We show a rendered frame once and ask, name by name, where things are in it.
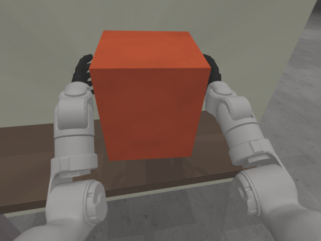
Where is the robot left hand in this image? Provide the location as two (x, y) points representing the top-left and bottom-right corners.
(72, 54), (94, 94)

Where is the robot left forearm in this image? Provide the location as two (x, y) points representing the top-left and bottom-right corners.
(46, 81), (98, 220)

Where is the right robot upper arm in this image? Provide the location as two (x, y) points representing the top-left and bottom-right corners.
(234, 164), (321, 241)

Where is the table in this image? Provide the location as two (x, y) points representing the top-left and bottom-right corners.
(0, 110), (257, 241)

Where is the left robot upper arm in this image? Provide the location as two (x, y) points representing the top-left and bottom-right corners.
(13, 179), (107, 241)

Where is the robot right forearm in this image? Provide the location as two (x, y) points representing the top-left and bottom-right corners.
(205, 81), (298, 199)

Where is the robot right hand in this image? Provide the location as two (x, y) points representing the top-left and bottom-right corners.
(203, 54), (221, 95)

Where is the carton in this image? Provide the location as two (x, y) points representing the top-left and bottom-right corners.
(89, 31), (211, 161)

